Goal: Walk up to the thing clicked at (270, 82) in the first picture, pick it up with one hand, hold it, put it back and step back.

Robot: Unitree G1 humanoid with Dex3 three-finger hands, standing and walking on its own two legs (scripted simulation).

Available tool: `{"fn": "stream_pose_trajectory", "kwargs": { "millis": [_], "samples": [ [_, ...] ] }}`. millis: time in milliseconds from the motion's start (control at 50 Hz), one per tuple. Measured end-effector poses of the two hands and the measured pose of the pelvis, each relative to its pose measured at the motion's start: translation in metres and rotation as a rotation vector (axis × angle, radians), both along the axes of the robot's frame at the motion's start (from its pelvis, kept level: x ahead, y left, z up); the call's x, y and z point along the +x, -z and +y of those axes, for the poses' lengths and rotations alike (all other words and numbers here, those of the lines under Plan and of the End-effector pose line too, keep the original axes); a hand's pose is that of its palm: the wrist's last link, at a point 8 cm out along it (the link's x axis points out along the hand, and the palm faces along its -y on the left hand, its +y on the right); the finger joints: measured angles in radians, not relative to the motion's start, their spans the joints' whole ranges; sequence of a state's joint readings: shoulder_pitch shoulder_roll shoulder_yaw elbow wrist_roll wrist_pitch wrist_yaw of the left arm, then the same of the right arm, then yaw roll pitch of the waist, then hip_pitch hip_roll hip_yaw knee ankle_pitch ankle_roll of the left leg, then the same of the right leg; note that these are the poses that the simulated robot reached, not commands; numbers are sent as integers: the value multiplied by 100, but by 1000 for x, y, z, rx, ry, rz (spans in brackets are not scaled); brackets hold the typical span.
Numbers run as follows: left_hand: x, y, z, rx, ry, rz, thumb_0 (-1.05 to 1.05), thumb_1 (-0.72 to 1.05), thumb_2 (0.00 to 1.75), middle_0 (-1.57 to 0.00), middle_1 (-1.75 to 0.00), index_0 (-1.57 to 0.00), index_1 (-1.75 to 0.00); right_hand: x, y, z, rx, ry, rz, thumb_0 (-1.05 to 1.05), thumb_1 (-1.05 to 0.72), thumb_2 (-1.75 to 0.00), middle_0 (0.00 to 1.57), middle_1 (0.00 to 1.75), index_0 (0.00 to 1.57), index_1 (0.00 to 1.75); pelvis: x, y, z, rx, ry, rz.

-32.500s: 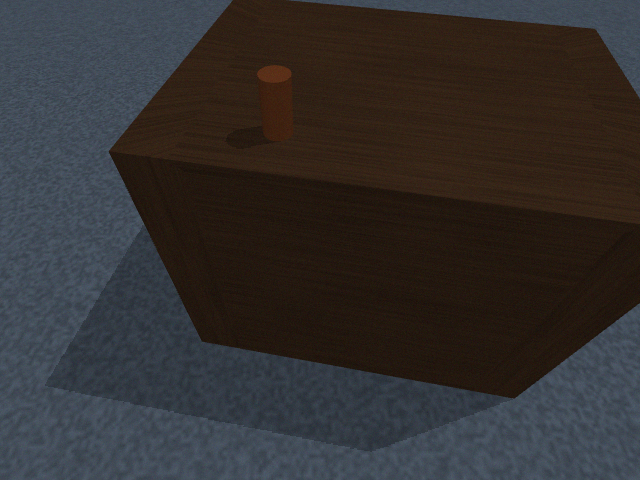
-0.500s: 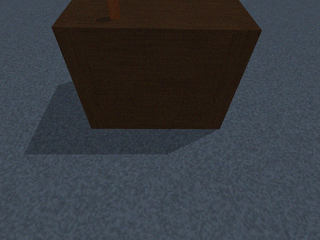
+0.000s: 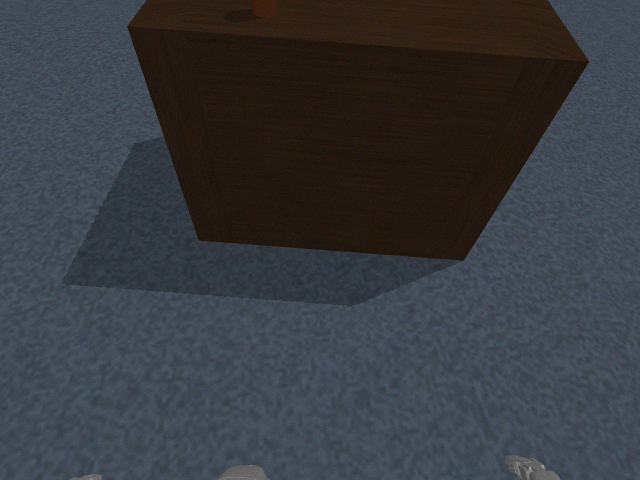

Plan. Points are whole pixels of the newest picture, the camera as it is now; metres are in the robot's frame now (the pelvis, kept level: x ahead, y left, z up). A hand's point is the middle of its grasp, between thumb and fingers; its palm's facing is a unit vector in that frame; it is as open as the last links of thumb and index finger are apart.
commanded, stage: step back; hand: left
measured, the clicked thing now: out of the picture +1.07 +0.16 +0.09
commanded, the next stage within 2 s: stand in 0.08 s
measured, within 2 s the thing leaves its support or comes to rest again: neither
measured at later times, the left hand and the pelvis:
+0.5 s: hand out of the picture +0.09 +0.24 -0.14, palm faces -0.04 -0.94 -0.33, open 7.4 cm; pelvis +0.00 +0.00 +0.02, yaw -1 degrees
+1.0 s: hand out of the picture +0.07 +0.26 -0.14, palm faces -0.06 -0.94 -0.33, open 7.4 cm; pelvis -0.01 +0.01 +0.02, yaw -1 degrees
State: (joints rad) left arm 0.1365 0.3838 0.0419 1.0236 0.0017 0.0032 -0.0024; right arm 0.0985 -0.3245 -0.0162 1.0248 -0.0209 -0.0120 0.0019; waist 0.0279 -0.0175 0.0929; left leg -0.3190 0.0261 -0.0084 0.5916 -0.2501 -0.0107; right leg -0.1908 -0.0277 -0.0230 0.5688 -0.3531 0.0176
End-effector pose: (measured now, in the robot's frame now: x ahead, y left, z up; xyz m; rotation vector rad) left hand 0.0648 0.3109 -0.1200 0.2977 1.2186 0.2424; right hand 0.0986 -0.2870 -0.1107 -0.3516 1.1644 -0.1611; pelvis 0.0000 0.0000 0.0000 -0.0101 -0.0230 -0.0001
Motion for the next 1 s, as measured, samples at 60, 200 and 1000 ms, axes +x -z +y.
{"fn": "stream_pose_trajectory", "kwargs": {
  "millis": [60,200,1000],
  "samples": [
    [9,-2,-2,-3,10,-5,1,91,90,-21,-30,-20,-30,17,-3,4,13,1,-35,1,-91,-90,21,30,21,30,4,-2,0,2,4,3],
    [24,-13,-13,-13,34,-25,1,91,90,-21,-30,-20,-30,36,-10,3,31,1,-88,1,-91,-90,21,30,21,30,9,-9,0,7,8,-11],
    [0,-15,-10,-26,74,27,1,91,90,-21,-30,-20,-30,-53,-8,-3,20,91,73,1,-91,-90,21,30,21,30,-9,-17,5,7,19,-19]
  ]
}}
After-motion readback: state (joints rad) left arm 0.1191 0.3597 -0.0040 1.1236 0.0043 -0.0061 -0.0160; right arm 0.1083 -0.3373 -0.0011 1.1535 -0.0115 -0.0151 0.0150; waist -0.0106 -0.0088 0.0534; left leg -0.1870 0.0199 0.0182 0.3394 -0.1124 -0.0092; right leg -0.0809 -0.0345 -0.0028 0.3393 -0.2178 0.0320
